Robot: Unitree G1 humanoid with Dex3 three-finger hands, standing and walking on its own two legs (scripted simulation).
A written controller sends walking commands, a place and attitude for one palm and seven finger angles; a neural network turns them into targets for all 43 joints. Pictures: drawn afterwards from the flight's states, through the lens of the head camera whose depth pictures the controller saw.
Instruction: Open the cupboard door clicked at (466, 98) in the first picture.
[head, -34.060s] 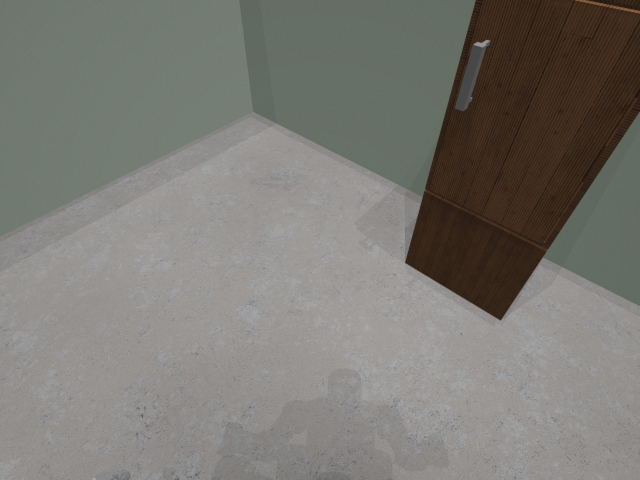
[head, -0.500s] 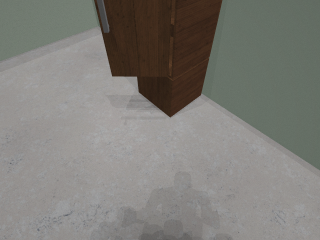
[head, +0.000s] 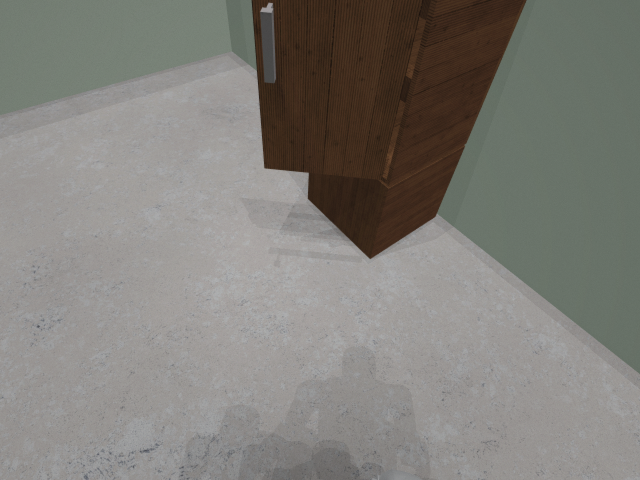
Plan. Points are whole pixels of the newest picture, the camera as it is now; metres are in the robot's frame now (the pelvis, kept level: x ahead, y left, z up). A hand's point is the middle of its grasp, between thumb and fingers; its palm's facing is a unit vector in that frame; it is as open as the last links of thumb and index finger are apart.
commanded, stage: take the last steps up to it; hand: left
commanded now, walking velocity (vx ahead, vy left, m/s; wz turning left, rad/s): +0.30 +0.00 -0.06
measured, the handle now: (270, 43) +0.99 +0.20 +0.06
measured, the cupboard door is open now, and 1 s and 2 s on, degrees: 47 47 47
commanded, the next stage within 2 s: come to a stop and stand still in 0.88 s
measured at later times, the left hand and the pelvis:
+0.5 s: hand (224, 409) +0.24 +0.16 -0.16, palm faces +0.05 -0.98 -0.21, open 7.1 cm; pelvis +0.17 -0.03 +0.01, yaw +0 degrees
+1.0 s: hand (227, 303) +0.42 +0.20 -0.16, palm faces -0.03 -0.98 -0.19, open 7.3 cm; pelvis +0.35 +0.02 +0.00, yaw -3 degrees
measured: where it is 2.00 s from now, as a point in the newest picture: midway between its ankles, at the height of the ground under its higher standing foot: (319, 434)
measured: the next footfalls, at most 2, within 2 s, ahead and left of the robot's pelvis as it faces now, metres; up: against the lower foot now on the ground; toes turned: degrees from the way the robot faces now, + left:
right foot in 0.28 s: +0.20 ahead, -0.12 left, +0.00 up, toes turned -8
left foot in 0.68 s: +0.44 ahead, +0.11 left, +0.00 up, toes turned +2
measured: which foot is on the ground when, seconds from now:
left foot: down 0.00-0.28, up 0.30-0.66, down 0.68-1.00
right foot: up 0.00-0.26, down 0.28-0.68, up 0.70-1.00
